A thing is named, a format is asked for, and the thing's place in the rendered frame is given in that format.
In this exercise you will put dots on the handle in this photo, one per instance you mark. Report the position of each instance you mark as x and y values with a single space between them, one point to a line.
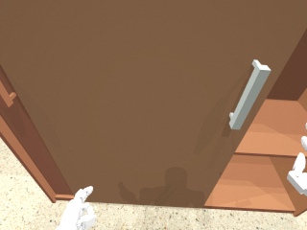
5 99
252 90

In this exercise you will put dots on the wardrobe door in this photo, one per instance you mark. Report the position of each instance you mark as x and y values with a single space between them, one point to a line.
23 128
132 97

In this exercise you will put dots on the robot right hand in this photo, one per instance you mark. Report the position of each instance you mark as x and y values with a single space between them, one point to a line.
297 177

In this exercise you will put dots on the robot left hand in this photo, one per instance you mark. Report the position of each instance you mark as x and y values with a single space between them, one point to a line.
75 209

